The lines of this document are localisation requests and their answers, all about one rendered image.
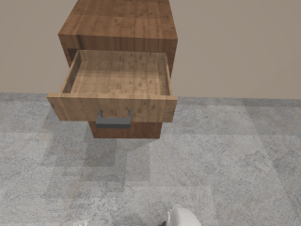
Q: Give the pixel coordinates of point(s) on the cabinet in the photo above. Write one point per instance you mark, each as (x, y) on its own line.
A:
(144, 26)

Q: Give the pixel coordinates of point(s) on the robot right thigh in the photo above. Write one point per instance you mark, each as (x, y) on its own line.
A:
(179, 216)

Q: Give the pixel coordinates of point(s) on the handle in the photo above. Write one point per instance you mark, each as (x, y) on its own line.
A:
(113, 123)

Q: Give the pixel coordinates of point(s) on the right robot shin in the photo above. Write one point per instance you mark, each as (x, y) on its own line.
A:
(177, 205)

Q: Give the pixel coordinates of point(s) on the drawer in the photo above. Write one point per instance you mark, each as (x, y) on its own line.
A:
(115, 82)

